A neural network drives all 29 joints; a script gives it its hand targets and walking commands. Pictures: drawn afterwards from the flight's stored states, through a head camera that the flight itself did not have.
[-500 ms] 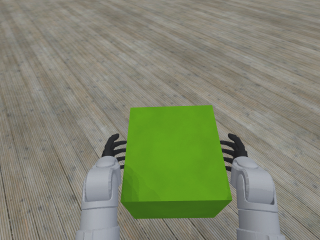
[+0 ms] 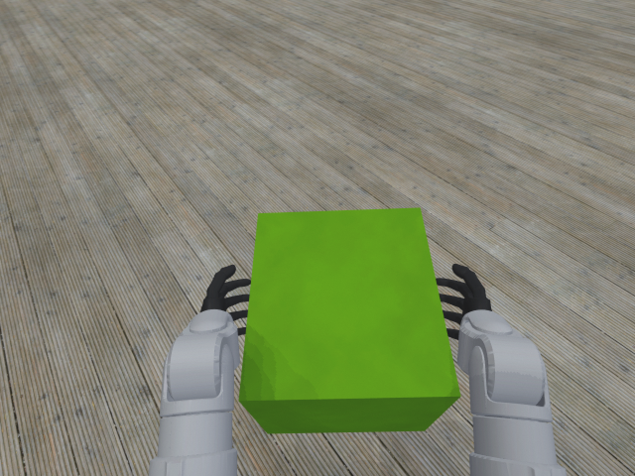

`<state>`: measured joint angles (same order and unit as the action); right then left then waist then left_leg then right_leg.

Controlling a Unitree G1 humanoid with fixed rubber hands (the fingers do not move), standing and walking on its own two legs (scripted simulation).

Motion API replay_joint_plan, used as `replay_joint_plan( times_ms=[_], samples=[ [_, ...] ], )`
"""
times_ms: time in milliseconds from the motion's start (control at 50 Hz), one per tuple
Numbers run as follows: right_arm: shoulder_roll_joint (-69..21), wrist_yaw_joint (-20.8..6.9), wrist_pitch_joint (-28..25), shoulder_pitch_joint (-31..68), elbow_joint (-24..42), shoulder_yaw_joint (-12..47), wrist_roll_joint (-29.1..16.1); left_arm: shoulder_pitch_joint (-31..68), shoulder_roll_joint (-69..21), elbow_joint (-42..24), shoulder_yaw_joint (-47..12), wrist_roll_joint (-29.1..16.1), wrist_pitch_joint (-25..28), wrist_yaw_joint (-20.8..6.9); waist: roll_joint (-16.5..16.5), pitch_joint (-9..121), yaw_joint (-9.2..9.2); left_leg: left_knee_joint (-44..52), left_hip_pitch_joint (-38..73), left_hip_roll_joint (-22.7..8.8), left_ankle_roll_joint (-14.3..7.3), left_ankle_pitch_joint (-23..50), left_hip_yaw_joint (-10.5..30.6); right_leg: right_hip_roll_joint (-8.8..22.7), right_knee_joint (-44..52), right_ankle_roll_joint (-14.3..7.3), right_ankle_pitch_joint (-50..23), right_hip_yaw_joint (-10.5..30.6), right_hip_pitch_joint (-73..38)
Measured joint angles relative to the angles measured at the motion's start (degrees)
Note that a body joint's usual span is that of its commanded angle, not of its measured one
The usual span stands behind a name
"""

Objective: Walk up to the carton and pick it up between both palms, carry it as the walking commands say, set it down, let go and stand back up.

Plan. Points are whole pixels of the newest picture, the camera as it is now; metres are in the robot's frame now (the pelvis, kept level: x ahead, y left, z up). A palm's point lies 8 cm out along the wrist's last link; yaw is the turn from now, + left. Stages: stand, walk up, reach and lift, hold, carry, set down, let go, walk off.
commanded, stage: carry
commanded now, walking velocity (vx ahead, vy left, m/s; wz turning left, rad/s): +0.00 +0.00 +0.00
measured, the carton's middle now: (342, 323) +0.33 +0.00 +0.00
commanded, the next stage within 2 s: hold in 0.36 s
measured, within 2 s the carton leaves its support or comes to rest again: neither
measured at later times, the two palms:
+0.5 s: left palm (217, 352) +0.26 +0.16 +0.03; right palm (470, 352) +0.26 -0.15 +0.04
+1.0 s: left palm (197, 320) +0.30 +0.19 +0.04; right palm (441, 328) +0.29 -0.12 +0.04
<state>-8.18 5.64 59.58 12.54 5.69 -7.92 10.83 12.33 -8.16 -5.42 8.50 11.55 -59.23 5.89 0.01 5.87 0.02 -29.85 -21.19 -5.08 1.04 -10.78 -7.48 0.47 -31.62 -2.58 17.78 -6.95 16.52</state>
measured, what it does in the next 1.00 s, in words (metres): stands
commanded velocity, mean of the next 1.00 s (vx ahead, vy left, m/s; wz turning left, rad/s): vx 0.00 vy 0.00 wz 0.00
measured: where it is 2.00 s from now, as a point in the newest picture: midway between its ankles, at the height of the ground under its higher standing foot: outside the picture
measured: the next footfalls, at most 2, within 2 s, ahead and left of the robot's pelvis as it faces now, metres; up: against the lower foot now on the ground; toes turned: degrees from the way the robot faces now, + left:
none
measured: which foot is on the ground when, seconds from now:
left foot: down 0.00-1.00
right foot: down 0.00-1.00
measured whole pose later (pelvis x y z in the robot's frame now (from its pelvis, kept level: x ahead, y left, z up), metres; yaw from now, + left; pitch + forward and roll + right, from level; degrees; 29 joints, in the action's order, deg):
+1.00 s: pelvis +0.00 +0.04 +0.01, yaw -11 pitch -6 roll +0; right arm -10.3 -3.2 34.8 22.6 -29.2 -20.9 22.1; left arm 19.2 -9.9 20.7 22.5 20.9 -39.5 0.0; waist -0.8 0.2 6.9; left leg -22.1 -6.3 1.9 0.2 -10.3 3.7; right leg -1.6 -23.6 -0.5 12.6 6.8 5.4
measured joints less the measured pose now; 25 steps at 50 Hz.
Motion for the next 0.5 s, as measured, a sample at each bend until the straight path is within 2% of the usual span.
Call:
replay_joint_plan(
  times_ms=[360,400,420,460,500],
  samples=[
    [0.0,0.01,-0.02,-0.03,0.12,0.07,-0.07,-0.08,0.01,-0.17,0.04,-0.02,-0.08,-0.03,0.03,-0.09,-0.03,0.03,-0.04,-0.08,0.15,0.12,0.17,0.01,-0.11,-0.11,0.01,-0.19,0.08],
    [-0.24,-2.18,-5.85,1.05,-7.57,-1.12,2.87,0.7,-0.15,6.37,1.93,2.69,5.05,-3.04,-0.37,-2.31,0.92,1.73,3.45,0.96,-0.33,0.37,1.55,-0.56,1.41,-0.53,-0.95,1.38,-2.88],
    [-0.21,-2.61,-9.16,0.75,-10.91,-0.87,3.89,-0.18,0.01,8.8,2.26,3.61,8.05,-3.96,-0.53,-3.65,1.54,3.2,5.67,1.97,-0.6,1.61,3.56,-0.87,2.64,-0.35,-1.46,2.48,-4.71],
    [0.21,-2.4,-13.96,-1.49,-13.68,1.3,3.98,-4.06,0.64,9.48,1.9,3.41,12.56,-4.69,-0.71,-5.45,2.53,5.86,9.01,3.32,-0.95,1.89,7.4,-1.6,5.09,0.03,-2.79,4.74,-7.14],
    [0.58,-1.27,-16.52,-3.76,-13.45,3.2,2.24,-7.53,0.89,7.63,1.7,1.78,14.94,-4.63,-0.72,-6.42,3.46,7.4,10.66,3.76,-0.75,3.08,9.86,-2.4,7.32,0.22,-4.41,6.85,-8.36]
  ],
)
